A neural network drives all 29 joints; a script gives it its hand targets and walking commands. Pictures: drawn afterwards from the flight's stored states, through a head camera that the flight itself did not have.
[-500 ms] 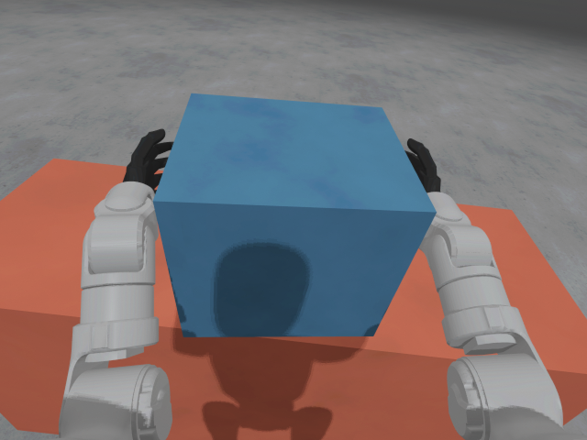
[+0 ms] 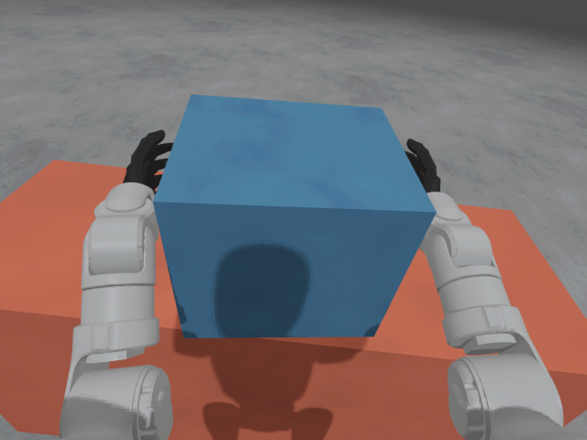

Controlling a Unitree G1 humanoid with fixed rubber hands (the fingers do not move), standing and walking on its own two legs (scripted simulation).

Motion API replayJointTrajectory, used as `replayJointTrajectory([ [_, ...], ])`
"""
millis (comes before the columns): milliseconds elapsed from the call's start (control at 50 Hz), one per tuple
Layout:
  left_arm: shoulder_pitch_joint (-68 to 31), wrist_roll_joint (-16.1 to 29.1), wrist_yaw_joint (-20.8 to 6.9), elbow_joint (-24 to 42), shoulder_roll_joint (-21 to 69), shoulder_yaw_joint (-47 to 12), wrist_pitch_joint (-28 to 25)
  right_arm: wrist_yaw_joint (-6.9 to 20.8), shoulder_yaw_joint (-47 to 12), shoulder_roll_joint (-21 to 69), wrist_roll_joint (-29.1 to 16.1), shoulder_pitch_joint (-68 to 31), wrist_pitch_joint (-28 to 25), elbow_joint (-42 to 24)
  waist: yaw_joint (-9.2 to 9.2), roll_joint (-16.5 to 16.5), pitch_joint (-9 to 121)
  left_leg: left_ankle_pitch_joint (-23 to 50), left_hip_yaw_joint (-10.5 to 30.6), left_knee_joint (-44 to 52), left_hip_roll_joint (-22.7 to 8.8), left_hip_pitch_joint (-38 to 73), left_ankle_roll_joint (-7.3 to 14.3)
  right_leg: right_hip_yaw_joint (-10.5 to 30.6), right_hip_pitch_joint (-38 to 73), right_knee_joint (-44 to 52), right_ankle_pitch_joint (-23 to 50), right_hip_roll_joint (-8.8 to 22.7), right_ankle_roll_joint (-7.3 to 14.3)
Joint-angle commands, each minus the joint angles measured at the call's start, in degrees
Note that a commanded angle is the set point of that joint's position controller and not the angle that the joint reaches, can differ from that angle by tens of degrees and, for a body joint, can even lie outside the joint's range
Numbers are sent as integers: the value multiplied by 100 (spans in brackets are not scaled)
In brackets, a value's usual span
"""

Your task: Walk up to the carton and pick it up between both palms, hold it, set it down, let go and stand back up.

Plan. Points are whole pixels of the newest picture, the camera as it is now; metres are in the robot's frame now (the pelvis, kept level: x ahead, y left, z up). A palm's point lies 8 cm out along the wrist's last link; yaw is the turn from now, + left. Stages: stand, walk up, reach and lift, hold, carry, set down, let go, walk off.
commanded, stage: hold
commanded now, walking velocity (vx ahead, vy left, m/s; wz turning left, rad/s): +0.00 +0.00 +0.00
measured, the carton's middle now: (285, 219) +0.38 +0.01 +0.16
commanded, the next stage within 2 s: none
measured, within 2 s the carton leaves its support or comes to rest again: neither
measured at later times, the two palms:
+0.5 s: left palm (140, 191) +0.36 +0.19 +0.22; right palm (421, 196) +0.37 -0.17 +0.22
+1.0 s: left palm (142, 190) +0.35 +0.19 +0.22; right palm (424, 196) +0.36 -0.17 +0.22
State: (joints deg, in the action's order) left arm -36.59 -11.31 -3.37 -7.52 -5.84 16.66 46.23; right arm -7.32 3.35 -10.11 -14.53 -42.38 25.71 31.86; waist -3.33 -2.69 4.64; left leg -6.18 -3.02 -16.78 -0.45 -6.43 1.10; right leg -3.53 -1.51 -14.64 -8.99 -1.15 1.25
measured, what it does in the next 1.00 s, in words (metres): stands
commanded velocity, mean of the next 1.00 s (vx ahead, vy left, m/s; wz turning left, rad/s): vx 0.00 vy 0.00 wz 0.00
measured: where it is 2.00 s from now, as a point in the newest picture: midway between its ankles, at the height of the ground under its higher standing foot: outside the picture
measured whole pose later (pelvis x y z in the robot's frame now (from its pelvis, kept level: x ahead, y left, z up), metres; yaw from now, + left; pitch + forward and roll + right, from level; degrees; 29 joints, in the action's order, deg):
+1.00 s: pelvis +0.00 +0.00 +0.00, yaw +0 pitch -4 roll -1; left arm -35.0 -11.2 -2.8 -3.9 -5.3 16.0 47.7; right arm -6.9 3.7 -10.2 -14.5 -41.0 27.2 28.6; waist -4.0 -2.9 4.8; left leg -6.8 -3.2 -17.4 -0.3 -6.5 1.3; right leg -3.3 -1.3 -14.6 -9.1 -1.0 1.0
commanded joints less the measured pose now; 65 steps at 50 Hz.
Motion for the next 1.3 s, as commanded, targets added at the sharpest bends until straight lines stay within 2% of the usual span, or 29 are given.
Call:
replayJointTrajectory([
  [0,-3798,897,-772,989,2790,-2348,-453,755,-1846,3084,-627,-4405,-298,-1898,-28,391,2005,1077,216,-58,130,1370,-85,159,-176,180,963,-108,-258],
  [100,-3807,902,-771,982,2798,-2353,-458,756,-1840,3083,-623,-4412,-300,-1892,-29,400,2005,1077,220,-57,126,1376,-88,155,-191,181,936,-112,-253],
  [120,-3642,992,-775,1129,2893,-2447,-456,732,-1885,3085,-630,-4442,-331,-2264,-91,275,2203,1106,219,-145,145,1334,-94,139,-25,180,1056,-117,-276],
  [160,-3614,968,-790,1117,2797,-2382,-440,694,-1901,3069,-648,-4380,-267,-2285,-112,218,2084,1133,211,-134,173,1290,-109,142,-33,156,1258,-102,-296],
  [200,-3554,860,-825,966,2708,-2257,-400,679,-1812,3006,-574,-4225,-198,-2022,-99,252,1759,833,191,-45,188,1153,-90,153,-54,199,1027,-68,-317],
  [260,-3695,880,-821,1084,2698,-2324,-402,732,-1779,3047,-564,-4308,-219,-2024,-115,389,1849,616,192,11,156,1132,-89,122,-141,196,713,-79,-262],
  [300,-3783,951,-767,1188,2782,-2409,-419,764,-1847,3099,-624,-4380,-245,-2138,-81,414,2004,883,197,-63,162,1221,-113,127,-124,157,908,-80,-256],
  [320,-3802,990,-744,1236,2820,-2514,-428,761,-1849,3084,-625,-4394,-256,-2188,-150,511,2102,974,214,-101,159,1284,-158,123,-147,149,945,-88,-232],
  [340,-3760,978,-720,1244,2853,-2509,-428,771,-1826,3027,-627,-4352,-253,-2180,-121,565,2039,1016,216,-98,133,1348,-192,109,-220,158,921,-112,-222],
  [380,-3616,944,-695,1206,2823,-2474,-393,792,-1870,2983,-649,-4263,-239,-2118,-98,485,2028,1139,237,-137,121,1432,-202,99,-245,150,978,-137,-213],
  [420,-3608,906,-721,1181,2773,-2405,-357,791,-1825,2976,-613,-4208,-201,-1973,-99,420,1872,952,200,-72,130,1321,-172,91,-261,179,833,-136,-231],
  [460,-3601,894,-729,1229,2788,-2424,-346,820,-1803,2926,-616,-4237,-223,-2005,-69,488,1913,895,215,-53,101,1293,-172,108,-213,171,735,-136,-209],
  [520,-3574,976,-706,1376,2855,-2531,-337,805,-1834,2916,-666,-4198,-249,-2232,-147,566,2129,1314,229,-186,105,1499,-236,94,-187,139,1085,-148,-202],
  [640,-3496,901,-737,1306,2766,-2456,-267,826,-1806,2867,-616,-4170,-187,-2115,-103,434,1875,985,206,-72,105,1322,-176,106,-185,181,836,-149,-193],
  [680,-3621,1005,-717,1530,2824,-2567,-320,833,-1876,2961,-672,-4283,-228,-2335,-116,510,2167,1186,237,-131,104,1418,-195,109,-157,124,1025,-148,-203],
  [740,-3528,1005,-677,1478,2875,-2590,-302,834,-1859,2861,-662,-4212,-217,-2337,-127,521,2075,1309,245,-170,88,1548,-247,97,-273,149,1032,-179,-188],
  [800,-3461,944,-703,1332,2786,-2502,-262,828,-1825,2828,-600,-4169,-180,-2195,-141,394,1943,968,228,-73,96,1403,-185,107,-244,194,842,-150,-191],
  [920,-3596,963,-719,1405,2766,-2487,-287,828,-1857,2937,-655,-4247,-171,-2224,-84,441,2045,1083,219,-105,116,1335,-169,144,-152,141,1013,-128,-222],
  [1000,-3657,964,-736,1366,2737,-2445,-295,797,-1869,2968,-657,-4333,-180,-2260,-93,317,2020,1014,180,-94,146,1277,-120,137,-112,168,1030,-112,-255],
  [1040,-3520,913,-751,1297,2726,-2413,-292,772,-1926,2980,-702,-4242,-163,-2233,-56,384,2073,1131,182,-102,161,1229,-129,163,23,131,1241,-106,-262],
  [1080,-3518,868,-778,1179,2728,-2330,-283,759,-1911,2965,-649,-4279,-143,-2237,-56,264,1929,985,189,-65,165,1177,-105,156,-1,142,1176,-94,-286],
  [1180,-3624,867,-793,1094,2687,-2303,-282,781,-1786,2939,-595,-4257,-131,-2000,-79,389,1777,795,163,-23,148,1203,-122,150,-142,208,819,-100,-241],
  [1280,-3828,981,-776,1211,2798,-2421,-360,782,-1814,3060,-629,-4389,-159,-2166,-110,412,2048,812,202,-52,145,1185,-114,160,-103,164,929,-84,-244],
])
